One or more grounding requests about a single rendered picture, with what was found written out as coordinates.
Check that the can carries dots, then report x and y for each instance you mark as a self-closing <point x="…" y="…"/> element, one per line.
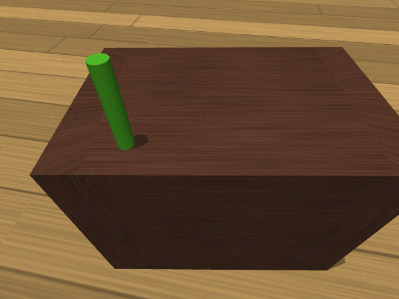
<point x="105" y="82"/>

